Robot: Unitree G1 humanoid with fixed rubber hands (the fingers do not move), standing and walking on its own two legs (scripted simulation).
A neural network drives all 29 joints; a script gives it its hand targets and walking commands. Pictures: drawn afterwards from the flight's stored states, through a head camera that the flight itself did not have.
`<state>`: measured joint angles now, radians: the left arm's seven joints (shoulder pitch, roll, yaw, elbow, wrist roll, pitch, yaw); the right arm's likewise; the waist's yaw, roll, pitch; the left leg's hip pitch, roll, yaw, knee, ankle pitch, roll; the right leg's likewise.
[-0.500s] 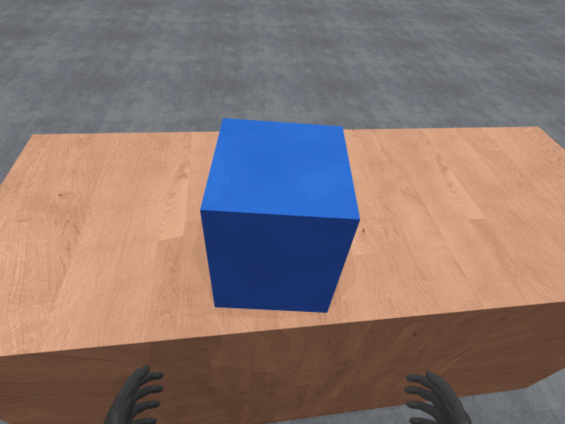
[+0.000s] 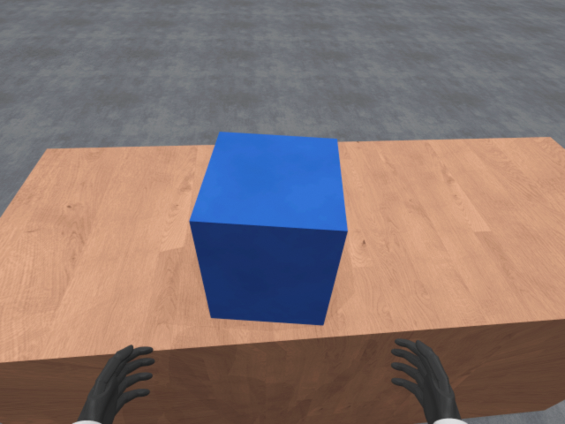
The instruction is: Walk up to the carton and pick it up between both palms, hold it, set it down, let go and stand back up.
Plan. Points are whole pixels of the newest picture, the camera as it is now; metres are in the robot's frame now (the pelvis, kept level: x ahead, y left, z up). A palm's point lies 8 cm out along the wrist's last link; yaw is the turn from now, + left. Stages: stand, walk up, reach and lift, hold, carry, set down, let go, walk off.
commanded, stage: reach and lift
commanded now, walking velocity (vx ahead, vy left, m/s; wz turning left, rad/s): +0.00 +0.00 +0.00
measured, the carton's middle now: (272, 230) +0.44 +0.05 +0.03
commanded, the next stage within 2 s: none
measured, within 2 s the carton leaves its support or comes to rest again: neither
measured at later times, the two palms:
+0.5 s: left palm (113, 346) +0.23 +0.25 +0.02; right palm (427, 360) +0.24 -0.17 +0.02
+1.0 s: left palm (123, 275) +0.30 +0.24 +0.08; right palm (424, 298) +0.30 -0.16 +0.08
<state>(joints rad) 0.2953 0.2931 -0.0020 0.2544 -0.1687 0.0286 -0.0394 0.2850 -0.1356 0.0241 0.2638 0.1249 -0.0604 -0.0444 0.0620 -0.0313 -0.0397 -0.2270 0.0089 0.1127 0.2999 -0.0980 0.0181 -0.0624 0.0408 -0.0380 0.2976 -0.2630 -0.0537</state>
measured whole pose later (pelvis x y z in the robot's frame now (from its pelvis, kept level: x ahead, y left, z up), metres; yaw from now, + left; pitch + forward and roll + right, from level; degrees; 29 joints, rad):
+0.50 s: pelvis +0.00 +0.00 +0.00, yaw +0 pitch +1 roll +1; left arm 0.13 0.31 0.03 0.29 -0.20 -0.13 -0.08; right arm 0.16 -0.13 0.08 0.22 0.20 -0.12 -0.12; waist 0.04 -0.04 -0.02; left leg -0.21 0.01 0.11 0.32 -0.12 0.02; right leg -0.05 0.04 -0.03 0.31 -0.28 -0.05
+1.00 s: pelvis -0.02 +0.02 +0.00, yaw -2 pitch +1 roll +0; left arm -0.22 0.25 0.10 0.22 -0.15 0.26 -0.01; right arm -0.21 -0.19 0.03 0.31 0.27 0.13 -0.13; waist 0.04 -0.04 -0.02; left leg -0.22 0.01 0.15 0.29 -0.08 0.04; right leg -0.08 0.04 0.00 0.30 -0.24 -0.03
